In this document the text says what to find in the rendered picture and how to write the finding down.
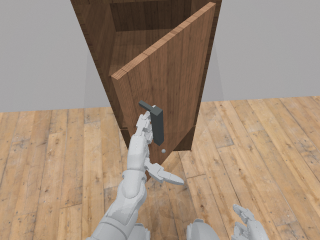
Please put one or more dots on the handle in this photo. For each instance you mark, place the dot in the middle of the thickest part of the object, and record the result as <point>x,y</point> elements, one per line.
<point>157,122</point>

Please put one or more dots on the robot left shin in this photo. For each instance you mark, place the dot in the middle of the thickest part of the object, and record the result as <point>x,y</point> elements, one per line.
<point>139,224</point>

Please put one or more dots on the robot left thigh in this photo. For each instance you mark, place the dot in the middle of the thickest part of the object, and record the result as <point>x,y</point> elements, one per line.
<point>139,233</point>

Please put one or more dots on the left robot hand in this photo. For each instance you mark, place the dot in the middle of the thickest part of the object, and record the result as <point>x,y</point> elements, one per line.
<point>138,149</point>

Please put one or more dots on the left robot forearm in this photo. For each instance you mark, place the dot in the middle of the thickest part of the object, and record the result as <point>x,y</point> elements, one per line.
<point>120,218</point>

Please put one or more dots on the cupboard door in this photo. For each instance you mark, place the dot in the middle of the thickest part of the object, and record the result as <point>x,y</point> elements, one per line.
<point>168,74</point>

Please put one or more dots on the right robot hand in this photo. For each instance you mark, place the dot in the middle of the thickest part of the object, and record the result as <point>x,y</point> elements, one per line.
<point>254,229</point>

